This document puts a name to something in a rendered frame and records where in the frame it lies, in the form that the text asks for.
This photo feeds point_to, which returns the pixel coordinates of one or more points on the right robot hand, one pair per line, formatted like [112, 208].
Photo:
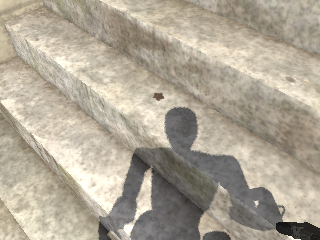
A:
[303, 231]

